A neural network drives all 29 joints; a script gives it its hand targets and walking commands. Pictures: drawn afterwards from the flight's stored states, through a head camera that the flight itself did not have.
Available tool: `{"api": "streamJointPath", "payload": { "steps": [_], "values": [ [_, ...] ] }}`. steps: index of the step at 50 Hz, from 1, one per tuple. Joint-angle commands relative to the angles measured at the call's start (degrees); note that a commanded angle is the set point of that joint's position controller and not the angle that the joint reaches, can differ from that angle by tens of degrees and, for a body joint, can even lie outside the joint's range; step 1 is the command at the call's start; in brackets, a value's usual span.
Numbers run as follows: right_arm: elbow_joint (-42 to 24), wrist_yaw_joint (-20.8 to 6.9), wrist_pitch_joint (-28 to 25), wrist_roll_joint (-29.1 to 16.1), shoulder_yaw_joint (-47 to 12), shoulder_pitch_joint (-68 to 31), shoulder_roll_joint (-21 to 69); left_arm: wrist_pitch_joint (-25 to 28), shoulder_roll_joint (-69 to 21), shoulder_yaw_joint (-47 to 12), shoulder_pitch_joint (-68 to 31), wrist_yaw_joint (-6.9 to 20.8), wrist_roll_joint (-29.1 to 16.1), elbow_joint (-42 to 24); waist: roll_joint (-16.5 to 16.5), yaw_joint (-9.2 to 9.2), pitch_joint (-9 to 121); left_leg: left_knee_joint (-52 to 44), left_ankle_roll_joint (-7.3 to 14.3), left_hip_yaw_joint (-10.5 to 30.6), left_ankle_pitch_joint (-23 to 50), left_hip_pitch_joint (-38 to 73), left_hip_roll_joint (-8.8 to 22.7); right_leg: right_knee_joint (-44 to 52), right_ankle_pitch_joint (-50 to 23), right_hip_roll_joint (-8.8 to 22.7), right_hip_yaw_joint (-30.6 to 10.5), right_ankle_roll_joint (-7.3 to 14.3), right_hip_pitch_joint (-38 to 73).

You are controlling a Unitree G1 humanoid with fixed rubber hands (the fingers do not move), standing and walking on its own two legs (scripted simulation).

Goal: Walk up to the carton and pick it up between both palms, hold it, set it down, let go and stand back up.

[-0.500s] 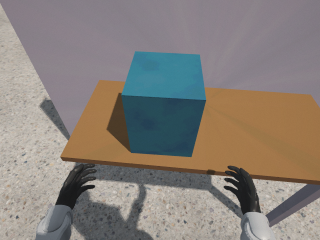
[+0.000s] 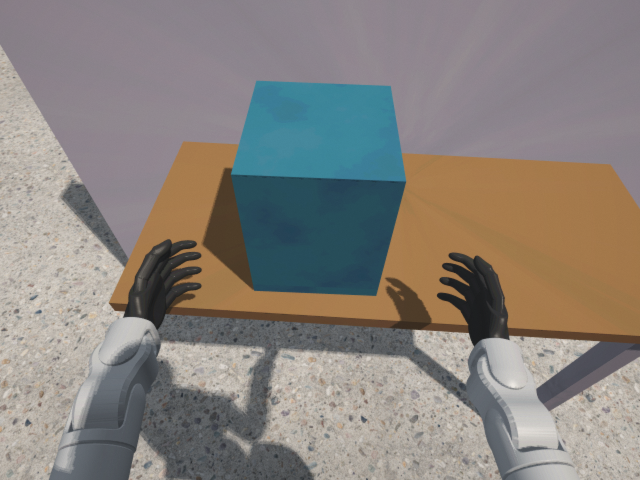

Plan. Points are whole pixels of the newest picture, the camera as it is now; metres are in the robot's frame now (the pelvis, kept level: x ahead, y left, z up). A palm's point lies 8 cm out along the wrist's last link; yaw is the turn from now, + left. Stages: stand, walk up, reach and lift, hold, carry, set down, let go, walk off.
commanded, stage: reach and lift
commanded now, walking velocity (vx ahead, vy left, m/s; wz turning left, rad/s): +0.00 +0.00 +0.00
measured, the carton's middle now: (319, 193) +0.50 +0.06 +0.05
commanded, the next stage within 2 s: none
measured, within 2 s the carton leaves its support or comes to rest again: neither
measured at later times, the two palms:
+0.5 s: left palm (153, 232) +0.35 +0.25 +0.11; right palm (483, 243) +0.37 -0.15 +0.11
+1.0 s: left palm (158, 166) +0.41 +0.25 +0.16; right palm (488, 182) +0.43 -0.15 +0.16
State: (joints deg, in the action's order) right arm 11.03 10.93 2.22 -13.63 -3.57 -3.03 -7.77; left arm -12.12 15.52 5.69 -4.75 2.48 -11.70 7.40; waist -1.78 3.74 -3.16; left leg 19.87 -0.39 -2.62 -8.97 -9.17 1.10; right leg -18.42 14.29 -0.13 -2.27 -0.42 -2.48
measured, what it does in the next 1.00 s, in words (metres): stands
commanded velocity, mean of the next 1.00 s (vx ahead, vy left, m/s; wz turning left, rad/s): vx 0.00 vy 0.00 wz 0.00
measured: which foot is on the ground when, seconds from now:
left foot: down 0.00-1.00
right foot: down 0.00-1.00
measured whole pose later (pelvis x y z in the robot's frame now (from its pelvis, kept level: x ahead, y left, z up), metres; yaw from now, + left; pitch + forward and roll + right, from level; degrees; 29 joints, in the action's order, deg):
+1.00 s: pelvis -0.01 -0.01 +0.00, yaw +1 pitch +6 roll -1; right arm 44.1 11.2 15.9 -21.8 -1.8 -49.6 -14.4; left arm -22.7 23.6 4.7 -49.2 0.4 -12.7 40.0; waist -2.2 0.8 3.3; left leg 22.2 -0.9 -0.6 -8.1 -19.9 2.3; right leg -18.6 12.8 -1.5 -0.5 0.0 -11.7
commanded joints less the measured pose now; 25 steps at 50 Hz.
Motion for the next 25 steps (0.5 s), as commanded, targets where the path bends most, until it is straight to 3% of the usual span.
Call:
{"api": "streamJointPath", "payload": {
  "steps": [1,9,11,15,18,25],
  "values": [
    [-8.27,0.66,-0.59,-1.97,1.57,-16.34,-6.07,-2.41,6.66,4.54,-16.04,-0.03,1.05,-10.73,3.94,-0.54,17.76,2.76,-1.81,0.27,25.52,20.69,-0.5,3.89,-16.89,-1.15,2.22,-1.32,-9.0],
    [-5.79,1.24,3.51,-3.63,2.75,-26.55,-8.3,-8.1,7.33,5.68,-25.84,-0.09,1.48,-10.14,4.39,-1.51,20.09,2.83,-1.76,-0.05,23.64,20.53,-0.41,4.01,-16.2,-1.71,2.84,-1.53,-9.55],
    [-5.03,1.45,4.74,-3.74,2.53,-29.84,-8.51,-8.61,7.85,5.96,-27.57,-0.12,2.11,-6.99,3.51,0.06,21.58,1.73,-1.11,-0.44,20.4,17.74,-0.57,3.54,-15.47,-1.83,2.45,-1.6,-7.18],
    [-2.54,1.48,6.77,-3.93,3.87,-37.88,-9.23,-9.42,9.2,5.33,-36.24,-0.71,1.28,-4.39,4.27,-0.25,23.29,1.68,-0.86,-0.76,17.46,15.8,-0.41,2.97,-13.27,-1.84,2.54,-1.43,-8.25],
    [0.23,1.43,7.65,-4.56,4.14,-40.46,-9.86,-10.05,9.68,5.28,-39.39,-1.12,1.51,-3.15,5.33,-0.68,25.65,2.55,-1.2,-0.65,19.29,16.52,-0.29,2.44,-15.28,-2.04,2.71,-1.49,-8.48],
    [5.9,1.87,10.01,-5.99,3.51,-48.41,-11.31,-12.28,11.61,5.67,-45.88,-0.97,2.14,2.8,4.21,-1.44,28.31,3.17,-0.9,-0.43,20.85,15.7,-0.55,1.57,-20.58,-2.07,2.87,-2.37,-6.82]
  ]
}}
